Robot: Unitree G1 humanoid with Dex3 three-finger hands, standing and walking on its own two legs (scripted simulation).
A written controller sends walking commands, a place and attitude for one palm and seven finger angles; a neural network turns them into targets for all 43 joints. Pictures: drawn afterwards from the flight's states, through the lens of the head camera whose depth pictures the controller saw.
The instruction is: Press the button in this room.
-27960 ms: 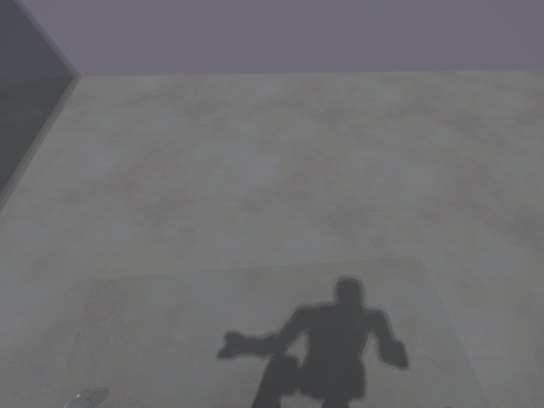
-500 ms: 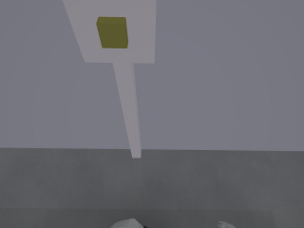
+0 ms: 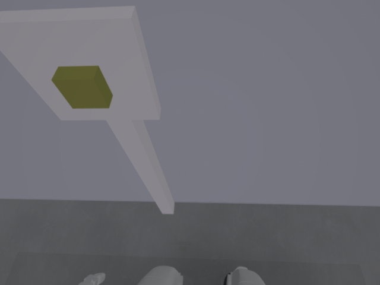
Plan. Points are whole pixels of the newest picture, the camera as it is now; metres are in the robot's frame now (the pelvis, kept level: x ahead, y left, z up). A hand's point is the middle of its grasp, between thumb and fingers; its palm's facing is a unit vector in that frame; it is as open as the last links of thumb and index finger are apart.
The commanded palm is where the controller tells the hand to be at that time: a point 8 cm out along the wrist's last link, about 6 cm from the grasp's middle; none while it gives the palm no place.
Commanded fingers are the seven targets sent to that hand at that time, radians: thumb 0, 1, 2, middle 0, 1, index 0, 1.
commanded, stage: come to a stop and stand still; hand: left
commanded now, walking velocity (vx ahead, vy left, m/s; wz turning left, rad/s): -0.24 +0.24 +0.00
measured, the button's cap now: (85, 86) +0.40 +0.20 +0.20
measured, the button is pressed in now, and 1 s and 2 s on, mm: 0 0 0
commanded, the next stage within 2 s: none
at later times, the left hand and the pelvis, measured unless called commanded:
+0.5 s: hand out of the picture +0.02 +0.30 -0.16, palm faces +0.07 -0.95 -0.30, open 7.4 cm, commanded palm none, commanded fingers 0.00 0.90 0.90 -0.20 -0.30 -0.20 -0.30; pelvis -0.04 +0.08 -0.01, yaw -1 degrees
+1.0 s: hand out of the picture -0.08 +0.32 -0.16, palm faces -0.02 -0.98 -0.21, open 7.3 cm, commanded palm none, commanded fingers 0.00 0.90 0.90 -0.20 -0.30 -0.20 -0.30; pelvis -0.11 +0.15 +0.01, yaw -3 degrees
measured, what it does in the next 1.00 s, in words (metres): steps to the left: left foot, then right foot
